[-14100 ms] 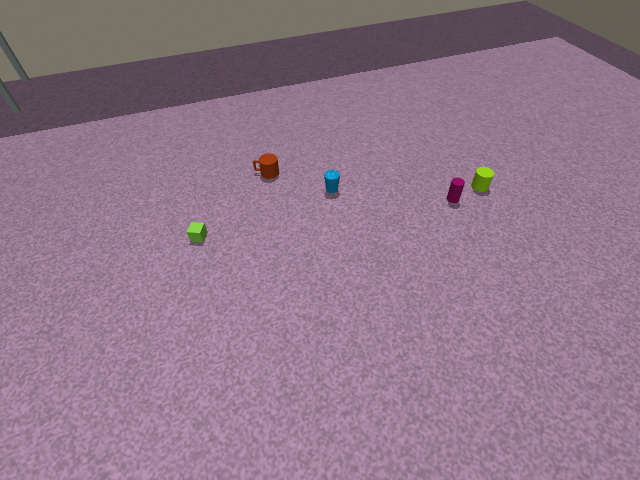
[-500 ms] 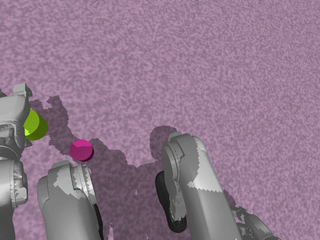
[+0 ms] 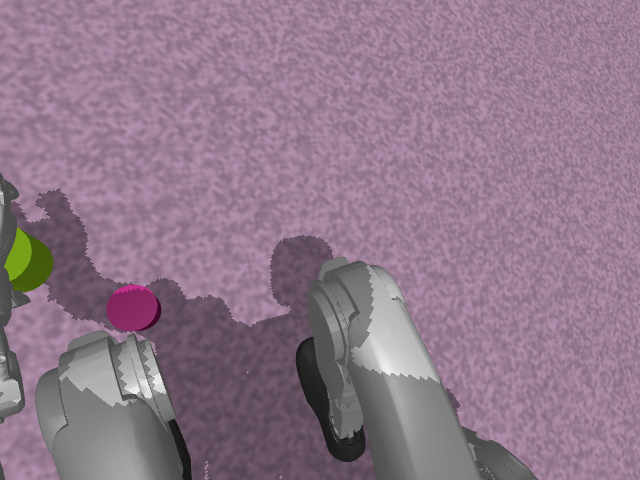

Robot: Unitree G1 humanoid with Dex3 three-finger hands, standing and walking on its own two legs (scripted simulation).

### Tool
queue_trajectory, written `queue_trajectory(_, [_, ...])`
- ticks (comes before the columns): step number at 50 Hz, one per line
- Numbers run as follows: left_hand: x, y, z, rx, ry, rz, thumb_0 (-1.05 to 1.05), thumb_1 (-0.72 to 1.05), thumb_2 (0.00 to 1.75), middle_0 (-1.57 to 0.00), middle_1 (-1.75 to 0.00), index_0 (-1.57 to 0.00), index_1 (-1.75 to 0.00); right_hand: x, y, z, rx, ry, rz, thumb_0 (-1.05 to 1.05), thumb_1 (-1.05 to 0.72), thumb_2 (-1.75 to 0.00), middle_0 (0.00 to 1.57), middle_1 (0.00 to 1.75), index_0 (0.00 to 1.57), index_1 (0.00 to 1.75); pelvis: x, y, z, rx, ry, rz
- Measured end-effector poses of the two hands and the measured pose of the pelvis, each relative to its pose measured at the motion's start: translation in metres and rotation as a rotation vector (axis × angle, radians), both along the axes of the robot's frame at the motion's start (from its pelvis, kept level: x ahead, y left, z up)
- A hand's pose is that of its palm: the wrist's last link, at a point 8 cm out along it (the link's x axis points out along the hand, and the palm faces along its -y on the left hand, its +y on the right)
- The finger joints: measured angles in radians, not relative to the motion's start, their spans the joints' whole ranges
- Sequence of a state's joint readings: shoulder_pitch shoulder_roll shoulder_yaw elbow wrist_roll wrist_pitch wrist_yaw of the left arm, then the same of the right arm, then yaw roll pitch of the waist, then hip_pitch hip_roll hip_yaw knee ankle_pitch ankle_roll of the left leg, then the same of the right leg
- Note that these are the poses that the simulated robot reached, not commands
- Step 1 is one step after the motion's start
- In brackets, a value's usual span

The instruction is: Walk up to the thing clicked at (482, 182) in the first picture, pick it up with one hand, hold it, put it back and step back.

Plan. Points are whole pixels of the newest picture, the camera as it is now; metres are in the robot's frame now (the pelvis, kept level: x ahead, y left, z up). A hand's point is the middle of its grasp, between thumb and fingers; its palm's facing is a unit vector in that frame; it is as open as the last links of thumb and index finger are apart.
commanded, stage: rest palm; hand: left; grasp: from above
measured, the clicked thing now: (6, 259) +0.44 +0.29 -0.25
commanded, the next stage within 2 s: close in 0.32 s
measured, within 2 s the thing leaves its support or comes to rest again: neither
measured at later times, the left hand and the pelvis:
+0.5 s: hand (8, 262) +0.43 +0.28 -0.23, palm faces -0.44 -0.15 -0.89, open 14.0 cm; pelvis +0.00 +0.00 +0.00, yaw -2 degrees
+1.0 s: hand (7, 264) +0.43 +0.28 -0.23, palm faces -0.44 -0.14 -0.89, open 12.6 cm; pelvis -0.01 +0.01 +0.00, yaw -2 degrees
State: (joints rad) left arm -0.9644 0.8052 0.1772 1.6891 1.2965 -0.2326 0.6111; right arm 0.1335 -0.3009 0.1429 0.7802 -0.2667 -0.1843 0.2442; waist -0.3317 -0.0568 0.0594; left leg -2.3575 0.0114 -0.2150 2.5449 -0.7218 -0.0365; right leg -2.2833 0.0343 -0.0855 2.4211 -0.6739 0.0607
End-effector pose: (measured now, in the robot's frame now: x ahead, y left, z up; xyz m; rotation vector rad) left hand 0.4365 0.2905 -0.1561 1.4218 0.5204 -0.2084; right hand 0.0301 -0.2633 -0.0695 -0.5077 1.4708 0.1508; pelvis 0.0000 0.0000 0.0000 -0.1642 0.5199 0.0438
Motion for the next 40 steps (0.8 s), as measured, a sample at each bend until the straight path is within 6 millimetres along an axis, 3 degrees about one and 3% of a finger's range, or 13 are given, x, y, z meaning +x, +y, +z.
queue_trajectory(24, [-0.001,-0.003,-0.016,-0.002,-0.005,-0.015,0.00,-0.50,1.01,-0.09,-0.99,-0.08,-1.00,-0.002,0.007,0.009,0.025,0.005,0.075,0.00,-0.90,-0.90,0.20,0.30,0.20,0.30,-0.003,0.004,-0.002,-0.027,-0.035,-0.012])
queue_trajectory(40, [-0.002,-0.004,-0.015,-0.004,-0.005,-0.015,-0.01,-0.38,0.91,-0.21,-0.99,-0.22,-0.97,-0.004,0.012,0.014,0.042,-0.012,0.111,0.00,-0.90,-0.90,0.20,0.30,0.20,0.30,-0.006,0.006,-0.002,-0.039,-0.058,-0.019])
